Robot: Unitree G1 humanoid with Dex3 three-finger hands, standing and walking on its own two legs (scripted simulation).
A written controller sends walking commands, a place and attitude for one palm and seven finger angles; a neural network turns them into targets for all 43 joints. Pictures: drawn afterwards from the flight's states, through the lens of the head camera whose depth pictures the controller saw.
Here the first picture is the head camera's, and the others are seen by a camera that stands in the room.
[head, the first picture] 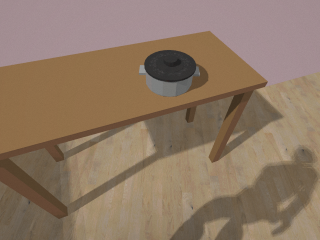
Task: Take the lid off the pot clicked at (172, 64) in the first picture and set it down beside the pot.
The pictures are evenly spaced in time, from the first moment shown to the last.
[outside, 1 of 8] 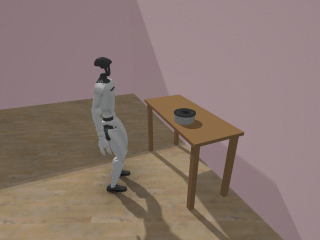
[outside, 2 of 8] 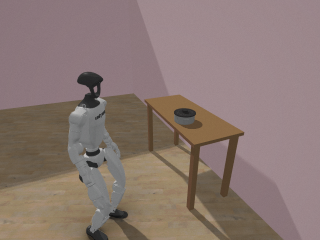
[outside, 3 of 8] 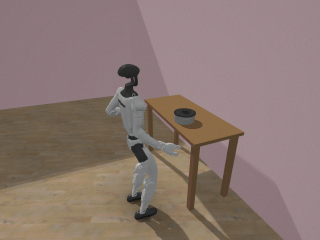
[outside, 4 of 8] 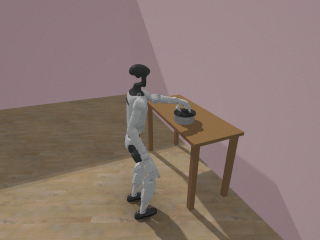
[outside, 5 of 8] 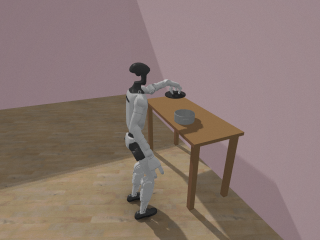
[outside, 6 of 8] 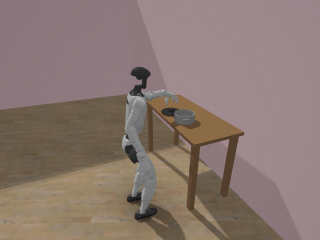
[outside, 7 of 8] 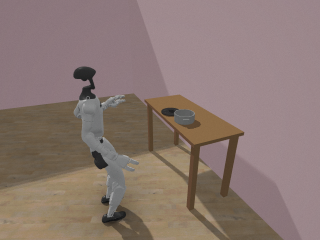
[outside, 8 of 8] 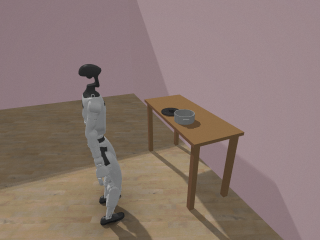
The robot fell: no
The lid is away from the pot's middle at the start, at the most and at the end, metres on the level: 0.00 0.24 0.22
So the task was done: yes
